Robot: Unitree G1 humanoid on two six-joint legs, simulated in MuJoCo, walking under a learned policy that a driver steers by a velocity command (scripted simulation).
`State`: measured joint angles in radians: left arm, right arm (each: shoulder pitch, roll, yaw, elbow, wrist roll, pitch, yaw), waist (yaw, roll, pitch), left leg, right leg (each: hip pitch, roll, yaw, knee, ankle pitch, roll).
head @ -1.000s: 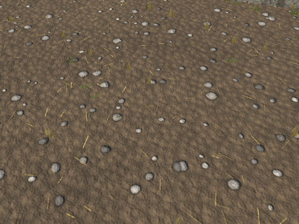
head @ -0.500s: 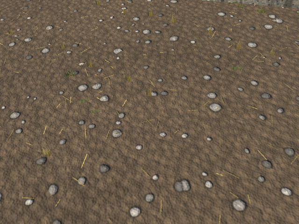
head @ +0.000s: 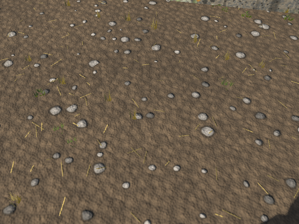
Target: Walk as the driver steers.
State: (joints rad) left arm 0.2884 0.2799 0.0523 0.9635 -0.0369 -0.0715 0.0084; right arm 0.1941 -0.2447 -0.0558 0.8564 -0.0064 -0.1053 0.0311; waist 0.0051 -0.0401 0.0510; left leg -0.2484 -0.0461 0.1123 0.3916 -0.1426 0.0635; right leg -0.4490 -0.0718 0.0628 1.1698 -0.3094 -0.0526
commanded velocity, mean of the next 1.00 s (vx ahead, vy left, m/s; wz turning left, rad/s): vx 0.21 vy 0.00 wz -0.40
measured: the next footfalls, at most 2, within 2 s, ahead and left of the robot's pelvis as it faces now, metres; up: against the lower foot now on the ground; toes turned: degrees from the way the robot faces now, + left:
right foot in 0.36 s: +0.37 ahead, -0.16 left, +0.00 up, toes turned -19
left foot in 0.86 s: +0.46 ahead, +0.06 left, +0.00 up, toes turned -26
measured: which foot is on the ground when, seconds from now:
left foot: down 0.00-0.38, up 0.40-0.84, down 0.86-1.00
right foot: up 0.00-0.34, down 0.36-1.00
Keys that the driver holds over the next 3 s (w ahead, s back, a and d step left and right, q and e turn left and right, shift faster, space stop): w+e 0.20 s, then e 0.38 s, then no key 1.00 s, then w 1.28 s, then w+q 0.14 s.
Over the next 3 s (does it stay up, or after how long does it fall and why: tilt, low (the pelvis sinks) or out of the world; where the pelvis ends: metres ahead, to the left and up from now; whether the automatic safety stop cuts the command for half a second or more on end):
stays up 0.96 -0.33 0.00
